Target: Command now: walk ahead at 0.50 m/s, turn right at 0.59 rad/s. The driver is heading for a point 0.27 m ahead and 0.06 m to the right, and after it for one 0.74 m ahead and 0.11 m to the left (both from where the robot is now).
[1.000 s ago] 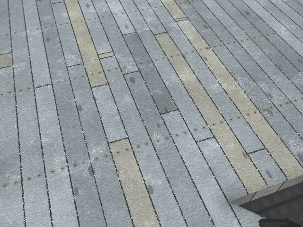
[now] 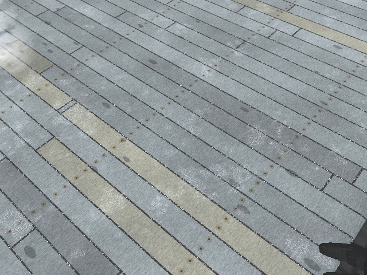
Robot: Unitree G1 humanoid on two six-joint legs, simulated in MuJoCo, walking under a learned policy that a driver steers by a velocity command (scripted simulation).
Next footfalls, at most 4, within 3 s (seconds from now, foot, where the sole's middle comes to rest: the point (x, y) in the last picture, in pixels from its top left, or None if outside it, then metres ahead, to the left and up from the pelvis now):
0.02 left None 0.20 0.13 -0.77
0.48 right None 0.29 -0.14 -0.77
0.90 left None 0.26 0.11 -0.77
1.46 right None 0.32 -0.10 -0.77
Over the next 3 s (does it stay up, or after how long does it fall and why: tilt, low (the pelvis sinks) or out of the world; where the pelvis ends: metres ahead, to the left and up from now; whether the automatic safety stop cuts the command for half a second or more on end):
stays up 0.57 0.13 0.01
